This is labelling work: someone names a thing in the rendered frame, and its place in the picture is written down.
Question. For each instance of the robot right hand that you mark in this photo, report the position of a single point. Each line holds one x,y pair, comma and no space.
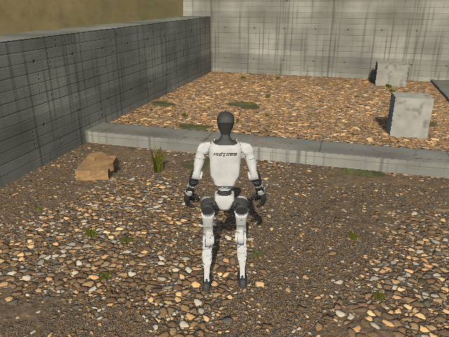
258,197

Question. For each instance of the robot head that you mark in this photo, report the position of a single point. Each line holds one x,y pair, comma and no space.
225,122

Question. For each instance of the robot left forearm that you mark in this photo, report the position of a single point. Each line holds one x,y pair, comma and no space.
191,185

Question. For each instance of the robot left hand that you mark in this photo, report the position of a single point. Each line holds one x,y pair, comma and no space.
193,197

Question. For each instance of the right robot upper arm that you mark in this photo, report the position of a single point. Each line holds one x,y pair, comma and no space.
247,149

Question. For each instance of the robot right shin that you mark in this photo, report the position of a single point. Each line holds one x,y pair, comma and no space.
242,255

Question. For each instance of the left robot upper arm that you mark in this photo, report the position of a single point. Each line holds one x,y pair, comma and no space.
202,149

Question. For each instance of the robot right forearm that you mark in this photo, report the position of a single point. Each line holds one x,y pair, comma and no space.
258,185

